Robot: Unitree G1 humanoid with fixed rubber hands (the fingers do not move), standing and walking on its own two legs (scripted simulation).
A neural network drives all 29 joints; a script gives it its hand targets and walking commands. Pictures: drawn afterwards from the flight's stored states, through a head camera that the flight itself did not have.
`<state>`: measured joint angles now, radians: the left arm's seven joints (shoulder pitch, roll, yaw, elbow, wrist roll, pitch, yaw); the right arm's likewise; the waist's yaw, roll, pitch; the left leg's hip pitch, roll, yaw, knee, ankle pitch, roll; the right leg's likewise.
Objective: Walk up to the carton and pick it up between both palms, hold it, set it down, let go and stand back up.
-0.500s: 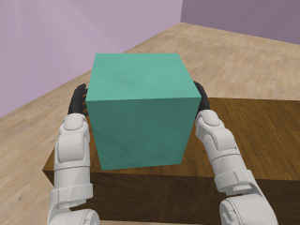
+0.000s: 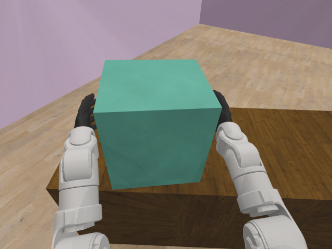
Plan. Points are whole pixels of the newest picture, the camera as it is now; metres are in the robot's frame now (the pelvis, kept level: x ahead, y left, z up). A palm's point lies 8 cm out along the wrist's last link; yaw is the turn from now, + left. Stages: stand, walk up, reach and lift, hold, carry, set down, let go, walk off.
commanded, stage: hold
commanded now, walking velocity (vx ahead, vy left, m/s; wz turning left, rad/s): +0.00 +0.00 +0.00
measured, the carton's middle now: (154, 123) +0.39 +0.01 +0.14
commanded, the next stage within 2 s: none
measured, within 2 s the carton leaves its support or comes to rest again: neither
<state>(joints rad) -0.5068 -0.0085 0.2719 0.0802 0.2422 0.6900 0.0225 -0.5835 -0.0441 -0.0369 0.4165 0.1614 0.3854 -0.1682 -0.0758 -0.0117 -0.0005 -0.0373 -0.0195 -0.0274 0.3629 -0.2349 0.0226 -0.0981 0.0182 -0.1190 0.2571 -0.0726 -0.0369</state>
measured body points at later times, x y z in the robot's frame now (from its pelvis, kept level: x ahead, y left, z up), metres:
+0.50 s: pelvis +0.00 +0.00 +0.00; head -0.04 +0.01 +0.45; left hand +0.37 +0.17 +0.17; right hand +0.37 -0.15 +0.16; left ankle -0.02 +0.10 -0.75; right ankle +0.05 -0.10 -0.75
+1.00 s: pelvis +0.00 +0.00 +0.00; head -0.04 +0.01 +0.45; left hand +0.37 +0.17 +0.17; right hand +0.37 -0.15 +0.16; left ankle -0.02 +0.10 -0.75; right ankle +0.05 -0.10 -0.75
